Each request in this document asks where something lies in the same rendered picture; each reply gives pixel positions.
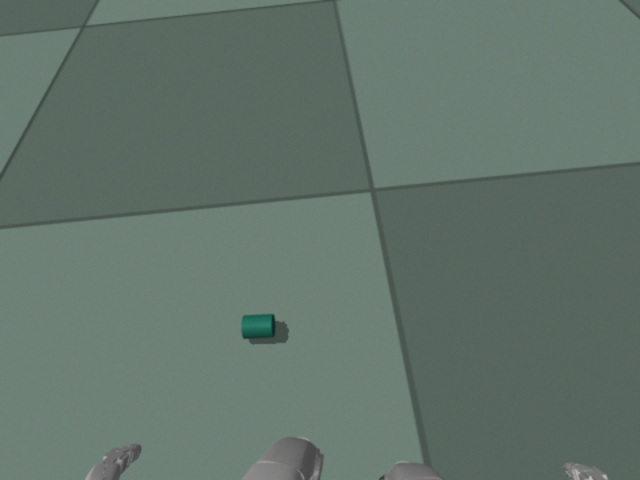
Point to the left robot hand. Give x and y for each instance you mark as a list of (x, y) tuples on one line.
[(114, 463)]

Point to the right robot hand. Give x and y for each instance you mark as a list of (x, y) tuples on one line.
[(576, 471)]

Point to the can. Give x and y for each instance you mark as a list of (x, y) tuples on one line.
[(258, 326)]

